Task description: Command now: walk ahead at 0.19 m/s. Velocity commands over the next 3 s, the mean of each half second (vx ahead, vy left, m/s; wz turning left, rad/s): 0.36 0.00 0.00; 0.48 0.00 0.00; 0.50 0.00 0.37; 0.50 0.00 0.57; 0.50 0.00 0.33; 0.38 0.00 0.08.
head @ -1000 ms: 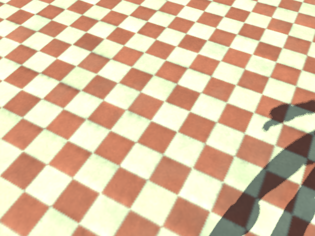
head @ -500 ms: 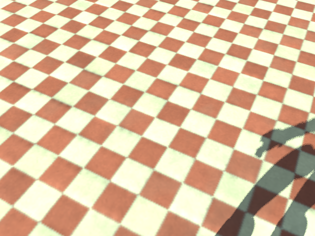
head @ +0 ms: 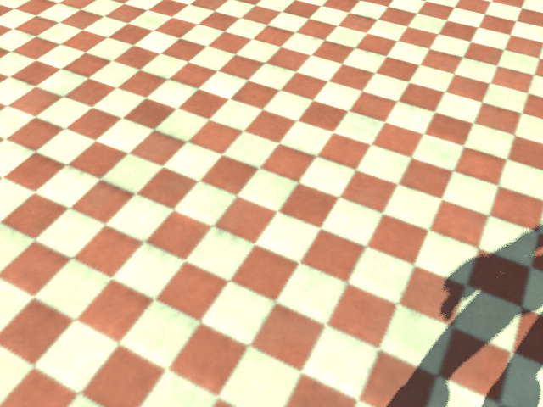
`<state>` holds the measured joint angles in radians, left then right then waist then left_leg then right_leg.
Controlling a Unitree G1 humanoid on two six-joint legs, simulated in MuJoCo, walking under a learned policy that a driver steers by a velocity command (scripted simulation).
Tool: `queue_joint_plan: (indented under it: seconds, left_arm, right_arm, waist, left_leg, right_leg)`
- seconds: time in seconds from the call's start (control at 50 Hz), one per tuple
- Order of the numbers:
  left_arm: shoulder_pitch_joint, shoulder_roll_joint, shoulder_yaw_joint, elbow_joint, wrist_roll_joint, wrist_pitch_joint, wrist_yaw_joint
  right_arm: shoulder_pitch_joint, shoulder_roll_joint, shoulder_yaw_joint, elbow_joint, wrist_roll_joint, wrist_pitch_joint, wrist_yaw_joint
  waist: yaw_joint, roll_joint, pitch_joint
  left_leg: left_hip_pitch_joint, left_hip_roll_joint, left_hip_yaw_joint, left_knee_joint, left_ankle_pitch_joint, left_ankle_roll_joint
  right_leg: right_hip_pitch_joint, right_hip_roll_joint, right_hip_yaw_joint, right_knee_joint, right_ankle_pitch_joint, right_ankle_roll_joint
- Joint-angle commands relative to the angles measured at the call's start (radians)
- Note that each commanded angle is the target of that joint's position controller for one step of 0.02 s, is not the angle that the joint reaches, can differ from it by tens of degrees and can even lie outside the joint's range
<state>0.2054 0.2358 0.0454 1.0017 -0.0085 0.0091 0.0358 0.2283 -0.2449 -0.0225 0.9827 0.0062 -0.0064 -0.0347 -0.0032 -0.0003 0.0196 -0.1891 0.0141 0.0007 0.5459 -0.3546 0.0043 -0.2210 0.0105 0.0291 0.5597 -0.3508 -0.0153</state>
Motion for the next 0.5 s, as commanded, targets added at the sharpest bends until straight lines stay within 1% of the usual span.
queue_joint_plan:
  seconds: [0.02, 0.04, 0.06, 0.08, 0.1, 0.12, 0.14, 0.16, 0.18, 0.2, 0.22, 0.24, 0.26, 0.28, 0.3, 0.32, 0.34, 0.36, 0.38, 0.4, 0.42, 0.44, 0.48, 0.5]
  left_arm:
    - [-0.016, 0.102, 0.02, -0.041, -0.011, -0.04, -0.001]
    - [-0.025, 0.092, 0.019, -0.044, -0.013, -0.058, -0.008]
    - [-0.042, 0.078, 0.016, -0.05, -0.014, -0.074, -0.016]
    - [-0.05, 0.058, 0.013, -0.055, -0.017, -0.088, -0.024]
    - [-0.052, 0.055, 0.012, -0.056, -0.021, -0.097, -0.031]
    - [-0.03, 0.053, 0.011, -0.048, -0.024, -0.103, -0.036]
    - [0.038, 0.055, 0.014, -0.02, -0.028, -0.106, -0.039]
    - [0.141, 0.086, 0.025, 0.025, -0.028, -0.11, -0.04]
    - [0.263, 0.162, 0.049, 0.071, -0.029, -0.113, -0.037]
    - [0.375, 0.259, 0.074, 0.092, -0.024, -0.116, -0.046]
    - [0.348, 0.18, 0.047, 0.08, 0.0, -0.124, -0.051]
    - [0.311, 0.137, 0.034, 0.067, 0.007, -0.13, -0.054]
    - [0.286, 0.122, 0.026, 0.056, 0.006, -0.13, -0.056]
    - [0.272, 0.104, 0.016, 0.055, 0.001, -0.123, -0.057]
    - [0.27, 0.078, 0.004, 0.057, 0.0, -0.113, -0.053]
    - [0.271, 0.066, -0.002, 0.056, 0.001, -0.103, -0.047]
    - [0.256, 0.07, -0.005, 0.047, 0.001, -0.095, -0.039]
    - [0.228, 0.085, -0.005, 0.033, 0.003, -0.091, -0.029]
    - [0.209, 0.107, -0.003, 0.022, 0.004, -0.09, -0.02]
    - [0.213, 0.133, 0.001, 0.019, 0.005, -0.093, -0.014]
    - [0.236, 0.157, 0.008, 0.024, 0.002, -0.098, -0.011]
    - [0.254, 0.171, 0.013, 0.032, -0.005, -0.102, -0.01]
    - [0.26, 0.169, 0.019, 0.041, -0.018, -0.104, -0.011]
    - [0.254, 0.171, 0.022, 0.041, -0.017, -0.102, -0.012]
  right_arm:
    - [0.031, -0.135, -0.029, -0.036, 0.015, -0.03, -0.005]
    - [0.062, -0.149, -0.035, -0.028, 0.019, -0.043, -0.001]
    - [0.093, -0.167, -0.042, -0.018, 0.021, -0.052, 0.002]
    - [0.111, -0.188, -0.049, -0.011, 0.023, -0.058, 0.006]
    - [0.102, -0.194, -0.052, -0.015, 0.024, -0.061, 0.009]
    - [0.074, -0.192, -0.051, -0.028, 0.025, -0.061, 0.012]
    - [0.016, -0.182, -0.047, -0.049, 0.026, -0.061, 0.016]
    - [-0.069, -0.151, -0.038, -0.086, 0.027, -0.063, 0.019]
    - [-0.124, -0.098, -0.024, -0.124, 0.023, -0.077, 0.023]
    - [-0.124, -0.092, -0.023, -0.154, 0.015, -0.101, 0.021]
    - [-0.114, -0.126, -0.033, -0.149, 0.027, -0.113, 0.025]
    - [-0.085, -0.115, -0.031, -0.141, 0.045, -0.119, 0.034]
    - [-0.09, -0.105, -0.029, -0.14, 0.048, -0.121, 0.042]
    - [-0.119, -0.104, -0.032, -0.149, 0.039, -0.122, 0.048]
    - [-0.137, -0.096, -0.034, -0.158, 0.029, -0.12, 0.055]
    - [-0.143, -0.077, -0.029, -0.165, 0.025, -0.115, 0.064]
    - [-0.159, -0.059, -0.023, -0.175, 0.02, -0.11, 0.072]
    - [-0.198, -0.044, -0.015, -0.194, 0.016, -0.106, 0.077]
    - [-0.247, -0.025, -0.005, -0.214, 0.013, -0.103, 0.078]
    - [-0.289, -0.016, 0.001, -0.231, 0.013, -0.1, 0.078]
    - [-0.312, -0.028, 0.0, -0.243, 0.016, -0.095, 0.076]
    - [-0.323, -0.048, -0.004, -0.252, 0.02, -0.091, 0.074]
    - [-0.331, -0.086, -0.014, -0.264, 0.026, -0.087, 0.073]
    - [-0.313, -0.106, -0.023, -0.263, 0.025, -0.088, 0.073]
  waist:
    - [-0.01, 0.043, 0.13]
    - [-0.02, 0.068, 0.128]
    - [-0.027, 0.105, 0.118]
    - [-0.023, 0.156, 0.108]
    - [-0.013, 0.173, 0.117]
    - [0.009, 0.172, 0.123]
    - [0.052, 0.162, 0.12]
    - [0.103, 0.108, 0.11]
    - [0.134, -0.084, 0.086]
    - [0.163, -0.294, 0.028]
    - [0.132, -0.188, 0.028]
    - [0.098, -0.121, 0.04]
    - [0.081, -0.084, 0.043]
    - [0.073, -0.057, 0.065]
    - [0.065, -0.065, 0.065]
    - [0.059, -0.081, 0.065]
    - [0.054, -0.083, 0.07]
    - [0.052, -0.078, 0.087]
    - [0.055, -0.075, 0.102]
    - [0.062, -0.083, 0.109]
    - [0.065, -0.1, 0.111]
    - [0.061, -0.11, 0.119]
    - [0.042, -0.109, 0.129]
    - [0.022, -0.108, 0.11]
  left_leg:
    - [-0.116, 0.077, -0.137, -0.179, -0.404, 0.102]
    - [-0.083, 0.115, -0.198, -0.202, -0.407, 0.128]
    - [-0.041, 0.167, -0.281, -0.244, -0.416, 0.159]
    - [-0.014, 0.232, -0.375, -0.301, -0.425, 0.194]
    - [-0.029, 0.269, -0.427, -0.332, -0.406, 0.217]
    - [-0.074, 0.268, -0.418, -0.327, -0.368, 0.214]
    - [-0.146, 0.228, -0.352, -0.289, -0.299, 0.185]
    - [-0.221, 0.15, -0.229, -0.191, -0.171, 0.131]
    - [-0.37, 0.018, -0.038, 0.091, 0.009, 0.051]
    - [-0.565, -0.057, 0.033, 0.397, -0.06, 0.005]
    - [-0.679, -0.032, -0.055, 0.586, -0.203, 0.016]
    - [-0.737, 0.006, -0.091, 0.675, -0.159, 0.043]
    - [-0.781, 0.04, -0.076, 0.699, -0.093, 0.059]
    - [-0.805, 0.07, -0.058, 0.67, -0.031, 0.065]
    - [-0.77, 0.093, -0.039, 0.625, 0.018, 0.061]
    - [-0.73, 0.099, -0.016, 0.574, 0.055, 0.048]
    - [-0.682, 0.096, 0.007, 0.503, 0.105, 0.03]
    - [-0.617, 0.085, 0.029, 0.403, 0.161, 0.011]
    - [-0.531, 0.067, 0.049, 0.291, 0.227, -0.001]
    - [-0.444, 0.046, 0.064, 0.19, 0.285, -0.006]
    - [-0.38, 0.029, 0.073, 0.13, 0.322, -0.006]
    - [-0.348, 0.023, 0.064, 0.088, 0.349, 0.002]
    - [-0.336, 0.021, 0.038, 0.015, 0.373, 0.03]
    - [-0.31, 0.013, 0.034, -0.003, 0.367, 0.048]
  right_leg:
    - [-0.152, -0.018, 0.032, -0.08, -0.313, -0.06]
    - [-0.182, -0.016, 0.021, -0.038, -0.259, -0.057]
    - [-0.212, -0.004, -0.007, 0.02, -0.189, -0.05]
    - [-0.22, 0.01, -0.047, 0.085, -0.108, -0.045]
    - [-0.204, 0.004, -0.053, 0.095, -0.076, -0.055]
    - [-0.141, 0.0, -0.052, 0.05, -0.075, -0.071]
    - [-0.012, 0.001, -0.05, -0.045, -0.056, -0.086]
    - [0.111, -0.018, 0.004, -0.12, -0.027, -0.099]
    - [0.277, -0.127, 0.232, -0.217, -0.037, -0.154]
    - [0.471, -0.318, 0.558, -0.318, 0.114, -0.258]
    - [0.503, -0.368, 0.603, -0.305, 0.224, -0.284]
    - [0.512, -0.358, 0.531, -0.287, 0.279, -0.269]
    - [0.514, -0.337, 0.445, -0.293, 0.322, -0.247]
    - [0.498, -0.319, 0.363, -0.311, 0.397, -0.22]
    - [0.457, -0.289, 0.29, -0.332, 0.444, -0.193]
    - [0.415, -0.262, 0.239, -0.357, 0.459, -0.181]
    - [0.356, -0.241, 0.193, -0.383, 0.462, -0.178]
    - [0.272, -0.216, 0.146, -0.411, 0.45, -0.175]
    - [0.185, -0.187, 0.101, -0.435, 0.425, -0.167]
    - [0.122, -0.175, 0.076, -0.463, 0.401, -0.161]
    - [0.098, -0.186, 0.075, -0.492, 0.385, -0.161]
    - [0.106, -0.204, 0.075, -0.507, 0.373, -0.16]
    - [0.178, -0.238, 0.065, -0.488, 0.422, -0.144]
    - [0.226, -0.251, 0.055, -0.445, 0.533, -0.131]
